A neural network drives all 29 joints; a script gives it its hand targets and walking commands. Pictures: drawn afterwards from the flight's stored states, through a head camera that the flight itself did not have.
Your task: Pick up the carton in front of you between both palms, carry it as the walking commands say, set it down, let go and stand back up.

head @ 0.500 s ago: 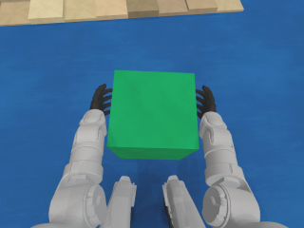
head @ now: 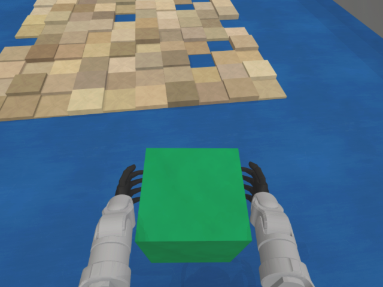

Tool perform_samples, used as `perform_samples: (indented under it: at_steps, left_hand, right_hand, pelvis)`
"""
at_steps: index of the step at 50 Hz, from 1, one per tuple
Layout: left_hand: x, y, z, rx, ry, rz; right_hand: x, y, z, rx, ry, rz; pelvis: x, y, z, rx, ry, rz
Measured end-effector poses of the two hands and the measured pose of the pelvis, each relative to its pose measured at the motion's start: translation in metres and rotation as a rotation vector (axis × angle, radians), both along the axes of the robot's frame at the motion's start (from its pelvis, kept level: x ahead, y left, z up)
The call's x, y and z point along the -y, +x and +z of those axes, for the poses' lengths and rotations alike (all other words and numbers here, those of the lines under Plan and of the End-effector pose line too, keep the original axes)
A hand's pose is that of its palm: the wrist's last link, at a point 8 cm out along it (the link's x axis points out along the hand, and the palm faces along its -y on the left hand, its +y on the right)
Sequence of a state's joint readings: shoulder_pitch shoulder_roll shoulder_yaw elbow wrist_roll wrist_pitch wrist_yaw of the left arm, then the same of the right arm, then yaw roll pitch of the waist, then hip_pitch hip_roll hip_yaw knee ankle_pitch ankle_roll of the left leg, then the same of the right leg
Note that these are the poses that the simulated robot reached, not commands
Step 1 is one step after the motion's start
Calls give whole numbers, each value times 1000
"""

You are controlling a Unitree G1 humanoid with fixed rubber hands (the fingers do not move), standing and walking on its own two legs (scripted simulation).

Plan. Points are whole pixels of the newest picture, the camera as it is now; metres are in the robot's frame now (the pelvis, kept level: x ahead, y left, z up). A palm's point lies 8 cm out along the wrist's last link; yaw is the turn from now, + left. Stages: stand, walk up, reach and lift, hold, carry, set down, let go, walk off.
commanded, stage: reach and lift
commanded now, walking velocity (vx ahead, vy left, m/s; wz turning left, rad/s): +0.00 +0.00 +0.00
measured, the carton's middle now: (191, 209) +0.31 +0.00 -0.08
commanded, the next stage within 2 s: hold in 1.16 s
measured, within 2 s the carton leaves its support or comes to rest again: neither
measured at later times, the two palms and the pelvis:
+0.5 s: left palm (117, 197) +0.28 +0.15 +0.04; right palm (268, 192) +0.29 -0.15 +0.05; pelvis -0.01 +0.00 +0.02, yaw +0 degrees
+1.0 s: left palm (117, 191) +0.29 +0.15 +0.05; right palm (268, 186) +0.29 -0.15 +0.06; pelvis +0.01 +0.00 +0.03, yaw +0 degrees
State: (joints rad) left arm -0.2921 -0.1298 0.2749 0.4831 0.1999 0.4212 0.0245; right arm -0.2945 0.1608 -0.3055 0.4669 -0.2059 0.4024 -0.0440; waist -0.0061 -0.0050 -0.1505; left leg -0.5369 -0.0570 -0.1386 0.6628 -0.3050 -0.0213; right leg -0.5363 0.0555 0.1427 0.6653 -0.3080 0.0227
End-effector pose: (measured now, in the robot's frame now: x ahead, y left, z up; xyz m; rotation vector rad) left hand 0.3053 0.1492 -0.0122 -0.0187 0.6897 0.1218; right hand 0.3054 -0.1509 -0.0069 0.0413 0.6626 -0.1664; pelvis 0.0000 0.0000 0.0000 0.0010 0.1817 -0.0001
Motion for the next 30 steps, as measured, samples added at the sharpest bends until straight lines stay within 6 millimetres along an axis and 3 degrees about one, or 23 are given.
perform_samples:
  at_steps: [11,22,30]
  left_hand:
    - [1,-18,50,12,29,-8]
    - [1,-25,53,-11,29,-5]
    - [1,-20,58,1,25,-6]
  right_hand:
    - [1,-14,49,11,-33,42]
    - [1,-20,52,-12,-29,42]
    - [1,-16,57,0,-29,38]
  pelvis:
    - [1,2,20,186,0,-2]
    - [2,-13,19,240,1,-1]
    - [1,-13,20,242,0,-1]
